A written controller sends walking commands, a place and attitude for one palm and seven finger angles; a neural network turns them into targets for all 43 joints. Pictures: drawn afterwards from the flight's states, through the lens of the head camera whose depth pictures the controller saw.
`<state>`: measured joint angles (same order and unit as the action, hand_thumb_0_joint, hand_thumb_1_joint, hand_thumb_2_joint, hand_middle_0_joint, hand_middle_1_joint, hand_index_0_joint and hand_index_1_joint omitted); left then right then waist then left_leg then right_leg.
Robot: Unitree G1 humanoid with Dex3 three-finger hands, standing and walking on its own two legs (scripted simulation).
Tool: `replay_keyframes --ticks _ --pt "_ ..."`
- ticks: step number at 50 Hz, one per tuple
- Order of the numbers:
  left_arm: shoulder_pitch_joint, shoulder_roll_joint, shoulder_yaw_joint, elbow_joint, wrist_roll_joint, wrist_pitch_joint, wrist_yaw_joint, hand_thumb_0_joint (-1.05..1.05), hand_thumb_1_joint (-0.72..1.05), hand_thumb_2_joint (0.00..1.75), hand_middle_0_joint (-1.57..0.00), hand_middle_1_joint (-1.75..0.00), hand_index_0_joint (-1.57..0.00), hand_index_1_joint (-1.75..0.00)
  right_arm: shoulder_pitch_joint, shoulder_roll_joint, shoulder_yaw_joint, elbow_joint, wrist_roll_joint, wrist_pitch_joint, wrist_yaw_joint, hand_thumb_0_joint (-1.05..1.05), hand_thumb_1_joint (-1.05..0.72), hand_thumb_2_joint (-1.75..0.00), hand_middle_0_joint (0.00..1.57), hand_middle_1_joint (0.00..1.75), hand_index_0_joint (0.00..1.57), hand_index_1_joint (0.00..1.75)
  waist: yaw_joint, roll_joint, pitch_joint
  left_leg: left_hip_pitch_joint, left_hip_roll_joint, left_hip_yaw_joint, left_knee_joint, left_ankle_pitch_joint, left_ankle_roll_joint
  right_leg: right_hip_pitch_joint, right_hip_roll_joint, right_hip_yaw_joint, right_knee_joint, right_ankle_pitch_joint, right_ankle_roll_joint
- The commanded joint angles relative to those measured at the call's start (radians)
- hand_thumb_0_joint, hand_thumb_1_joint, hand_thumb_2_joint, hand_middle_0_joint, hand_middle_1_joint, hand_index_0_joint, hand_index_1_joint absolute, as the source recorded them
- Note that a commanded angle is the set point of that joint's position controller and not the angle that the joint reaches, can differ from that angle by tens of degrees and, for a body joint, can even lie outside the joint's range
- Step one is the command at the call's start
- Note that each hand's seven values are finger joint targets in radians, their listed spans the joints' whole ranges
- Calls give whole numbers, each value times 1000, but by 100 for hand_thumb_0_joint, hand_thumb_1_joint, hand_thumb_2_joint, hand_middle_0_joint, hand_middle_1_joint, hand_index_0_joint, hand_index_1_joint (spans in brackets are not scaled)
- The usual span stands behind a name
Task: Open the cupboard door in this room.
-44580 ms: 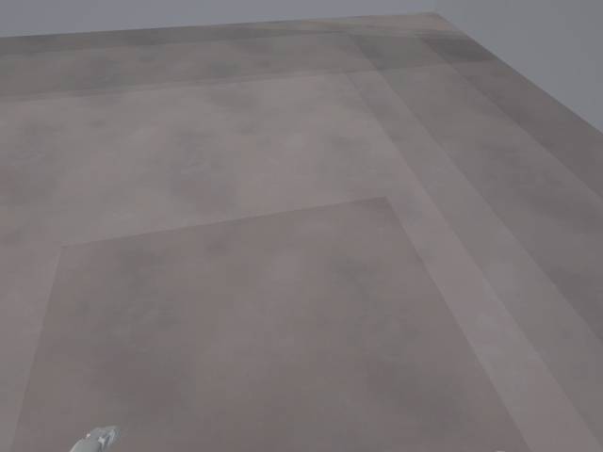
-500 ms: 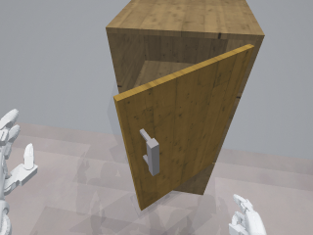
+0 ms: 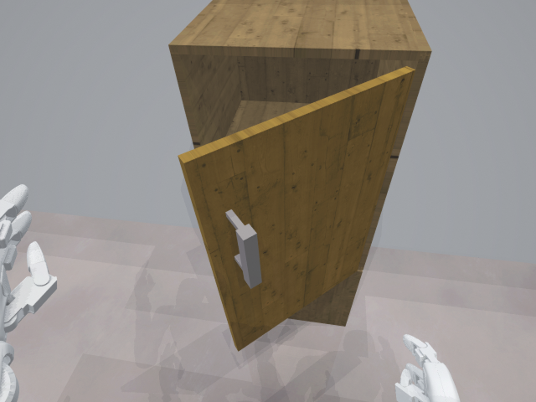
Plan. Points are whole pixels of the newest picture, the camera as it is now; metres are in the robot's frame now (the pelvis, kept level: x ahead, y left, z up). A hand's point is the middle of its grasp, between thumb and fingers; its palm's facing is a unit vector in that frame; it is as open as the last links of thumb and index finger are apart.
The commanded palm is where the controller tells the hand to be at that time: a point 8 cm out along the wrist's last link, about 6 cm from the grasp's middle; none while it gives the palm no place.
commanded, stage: step back with the hand held close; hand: left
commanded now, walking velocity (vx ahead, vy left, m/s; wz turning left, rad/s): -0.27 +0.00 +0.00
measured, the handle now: (243, 249) +0.32 +0.08 +0.08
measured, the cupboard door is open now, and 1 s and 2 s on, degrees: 43 43 43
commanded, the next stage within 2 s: stop stepping back and stand still in 0.82 s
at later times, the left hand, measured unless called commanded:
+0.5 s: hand out of the picture +0.11 +0.30 +0.16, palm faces +0.42 -0.76 -0.49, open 7.4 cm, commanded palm +0.05 +0.33 +0.17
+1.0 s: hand out of the picture +0.00 +0.30 +0.17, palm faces +0.44 -0.81 -0.40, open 7.4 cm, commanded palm -0.07 +0.33 +0.17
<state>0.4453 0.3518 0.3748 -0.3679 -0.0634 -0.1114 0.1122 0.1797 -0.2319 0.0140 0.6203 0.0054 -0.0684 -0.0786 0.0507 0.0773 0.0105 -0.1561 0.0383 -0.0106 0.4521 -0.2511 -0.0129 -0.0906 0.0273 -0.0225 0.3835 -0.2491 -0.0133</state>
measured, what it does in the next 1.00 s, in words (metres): walks backwards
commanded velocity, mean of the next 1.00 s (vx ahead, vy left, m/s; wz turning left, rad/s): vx -0.26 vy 0.01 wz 0.01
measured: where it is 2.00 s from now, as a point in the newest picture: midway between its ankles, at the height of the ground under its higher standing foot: outside the picture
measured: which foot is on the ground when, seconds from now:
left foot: down 0.00-1.00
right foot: down 0.00-0.72, up 0.74-1.00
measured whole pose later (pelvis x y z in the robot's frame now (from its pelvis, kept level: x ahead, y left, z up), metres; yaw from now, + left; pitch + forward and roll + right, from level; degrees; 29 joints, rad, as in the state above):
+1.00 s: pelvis -0.21 +0.03 -0.01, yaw -1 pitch +3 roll -3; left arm 0.53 0.42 0.44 -0.58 -0.07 -0.20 0.18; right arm 0.20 -0.15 0.01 0.64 -0.02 -0.15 -0.04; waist -0.01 -0.01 -0.02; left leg -0.51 0.05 0.02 0.36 0.04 0.02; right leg -0.16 0.08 -0.05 0.70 -0.56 -0.01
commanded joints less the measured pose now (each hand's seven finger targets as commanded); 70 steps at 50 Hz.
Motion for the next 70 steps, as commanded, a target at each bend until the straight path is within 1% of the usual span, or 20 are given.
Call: replay_keyframes --ticks 1,13,24,29,32,34,36,37,40,49,52,53,54,56,58,61,63,65,67,70 --pt "26 183 95 -190 11 -76 3 0 90 90 -20 -30 -20 -30 -113 -113 -55 -178 3 -10 0 0 -90 -90 20 30 20 30 -32 -90 -85 53 -9 30 28 261 45 -84 -117 89 -65 488 14" --pt "112 260 182 -363 10 -99 48 0 90 90 -20 -30 -20 -30 -105 -104 -71 -239 14 28 -16 0 -90 -90 20 30 20 30 -35 -4 -178 -61 48 -7 -28 327 43 -41 -62 61 60 358 31" --pt "57 195 174 -314 52 -146 55 0 90 90 -20 -30 -20 -30 -62 -135 -73 -235 10 -44 -7 0 -90 -90 20 30 20 30 -50 61 -16 -623 131 -114 -162 -463 117 93 -4 61 256 -11 40" --pt "-12 224 155 -364 48 -167 69 0 90 90 -20 -30 -20 -30 -26 -107 -73 -192 -3 -66 -2 0 -90 -90 20 30 20 30 -67 -186 -14 -212 -41 -4 273 -278 27 -450 -191 312 -123 -393 -73" --pt "-39 232 147 -374 42 -164 84 0 90 90 -20 -30 -20 -30 -14 -91 -62 -149 -12 -59 3 0 -90 -90 20 30 20 30 -84 -249 -78 -26 -44 0 370 -152 18 -552 -255 255 -111 -276 -91" --pt "-69 247 164 -388 33 -162 85 0 90 90 -20 -30 -20 -30 -30 -108 -60 -165 -9 -58 -7 0 -90 -90 20 30 20 30 -85 -131 -40 -69 -5 -58 126 -212 37 -535 -148 159 12 -296 -24" --pt "-74 263 207 -412 44 -181 94 0 90 90 -20 -30 -20 -30 -72 -150 -68 -191 -8 -82 -26 0 -90 -90 20 30 20 30 -67 291 5 -465 262 -422 -301 -546 150 -266 44 25 527 -212 50" --pt "-82 262 227 -415 54 -182 98 0 90 90 -20 -30 -20 -30 -46 -106 -66 -177 -22 -98 -21 0 -90 -90 20 30 20 30 -72 331 -66 -582 341 -508 -408 -604 195 -144 70 72 854 -227 47" --pt "-1 237 215 -342 35 -177 88 0 90 90 -20 -30 -20 -30 -55 -107 -97 -142 -6 -109 11 0 -90 -90 20 30 20 30 -54 61 -97 -405 267 -295 -263 -353 165 -241 69 81 922 -228 41" --pt "64 235 154 -424 -4 -157 70 0 90 90 -20 -30 -20 -30 -56 -82 -53 -110 -17 -129 36 0 -90 -90 20 30 20 30 -41 202 -173 -111 86 -81 -272 -211 -8 -43 85 -88 -9 -314 -27" --pt "95 350 245 -460 -8 -177 62 0 90 90 -20 -30 -20 -30 -57 -61 -44 -101 -15 -88 34 0 -90 -90 20 30 20 30 -41 -194 -142 -35 -47 35 323 -18 -15 -273 -255 205 -233 40 -92" --pt "85 387 291 -483 -14 -186 68 0 90 90 -20 -30 -20 -30 -76 -70 -37 -120 -19 -79 30 0 -90 -90 20 30 20 30 -35 -200 -162 -181 -53 29 457 -75 -10 -197 -317 231 -167 296 -109" --pt "108 392 309 -426 -12 -181 68 0 90 90 -20 -30 -20 -30 -66 -67 -25 -139 -18 -83 38 0 -90 -90 20 30 20 30 -39 -173 -196 -298 -34 34 508 -81 -6 -81 -345 220 -106 459 -139" --pt "121 312 275 -336 -14 -140 52 0 90 90 -20 -30 -20 -30 -68 -89 -54 -148 20 -72 25 0 -90 -90 20 30 20 30 -46 -320 -155 -395 -40 27 428 -36 12 50 -240 157 24 757 -10" --pt "92 266 234 -265 -9 -135 55 0 90 90 -20 -30 -20 -30 -94 -71 -27 -137 15 -74 6 0 -90 -90 20 30 20 30 -51 -194 -77 -277 -62 89 213 -3 39 33 -230 126 65 832 -42" --pt "-29 221 138 -213 -3 -127 48 0 90 90 -20 -30 -20 -30 -49 -123 -43 -98 14 -93 -6 0 -90 -90 20 30 20 30 -90 1 -144 127 -4 14 40 427 112 -152 -109 23 316 658 84" --pt "-134 220 101 -231 10 -133 52 0 90 90 -20 -30 -20 -30 -12 -139 -54 -108 15 -99 15 0 -90 -90 20 30 20 30 -74 88 -166 218 227 -301 -7 620 249 -379 -14 50 567 -192 100" --pt "-125 234 96 -291 27 -125 55 0 90 90 -20 -30 -20 -30 -55 -111 -54 -101 -12 -123 15 0 -90 -90 20 30 20 30 -68 33 -77 -38 254 -406 -194 150 236 -307 -31 88 605 -323 31" --pt "-41 236 125 -310 29 -117 59 0 90 90 -20 -30 -20 -30 -77 -98 -51 -110 -6 -132 17 0 -90 -90 20 30 20 30 -56 12 -19 -261 186 -286 -310 -244 182 -150 -34 36 528 -220 21" --pt "94 252 170 -342 32 -121 71 0 90 90 -20 -30 -20 -30 -91 -90 -48 -139 -11 -120 12 0 -90 -90 20 30 20 30 -39 204 -13 -510 129 -151 -402 -497 112 83 22 -83 435 -200 8"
